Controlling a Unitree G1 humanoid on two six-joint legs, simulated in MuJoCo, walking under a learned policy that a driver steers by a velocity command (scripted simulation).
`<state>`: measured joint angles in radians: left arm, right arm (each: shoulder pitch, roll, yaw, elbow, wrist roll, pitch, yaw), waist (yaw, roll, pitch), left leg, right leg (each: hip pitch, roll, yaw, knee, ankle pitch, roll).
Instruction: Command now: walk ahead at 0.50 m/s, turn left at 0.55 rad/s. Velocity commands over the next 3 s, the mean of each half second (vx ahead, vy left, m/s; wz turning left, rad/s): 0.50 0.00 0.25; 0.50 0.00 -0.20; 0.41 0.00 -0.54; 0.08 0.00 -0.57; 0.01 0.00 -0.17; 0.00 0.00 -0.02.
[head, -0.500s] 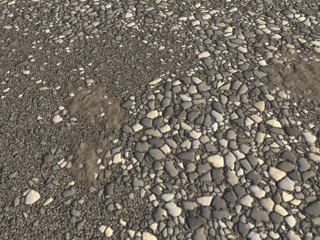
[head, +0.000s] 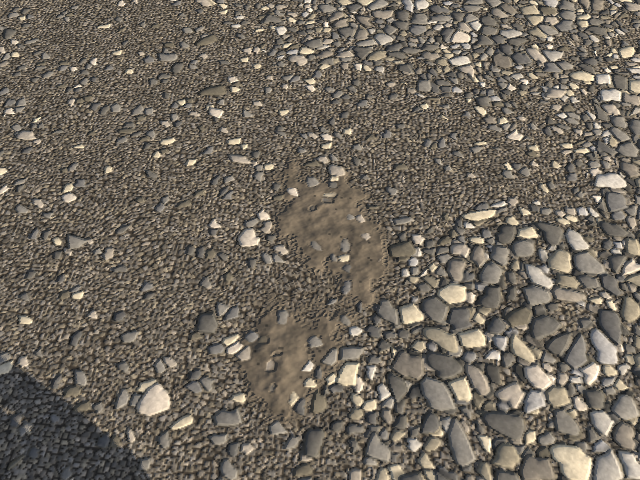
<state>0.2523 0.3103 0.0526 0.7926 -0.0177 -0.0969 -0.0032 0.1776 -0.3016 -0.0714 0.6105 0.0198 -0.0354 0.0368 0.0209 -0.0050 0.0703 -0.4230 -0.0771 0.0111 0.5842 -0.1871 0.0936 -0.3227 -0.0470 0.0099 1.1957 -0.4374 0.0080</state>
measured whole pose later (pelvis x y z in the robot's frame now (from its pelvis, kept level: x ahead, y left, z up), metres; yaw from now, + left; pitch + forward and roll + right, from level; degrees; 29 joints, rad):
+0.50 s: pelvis +0.30 -0.05 +0.00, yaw +6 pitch +2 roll +0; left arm 0.13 0.28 0.04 0.73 -0.01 -0.10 -0.04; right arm 0.37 -0.29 -0.05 0.78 0.02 -0.04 0.00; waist -0.03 0.02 0.02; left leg -0.27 -0.05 -0.10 1.09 -0.47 0.04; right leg -0.41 0.03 -0.04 0.54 -0.16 -0.05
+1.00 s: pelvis +0.56 +0.02 +0.01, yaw -3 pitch +2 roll +0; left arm 0.38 0.30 0.05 0.84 -0.03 -0.05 0.01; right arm 0.10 -0.26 -0.04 0.68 0.00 -0.10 0.02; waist 0.05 -0.03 0.02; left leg -0.40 0.00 0.02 0.53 -0.17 0.01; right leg -0.31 0.01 0.09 1.06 -0.47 -0.02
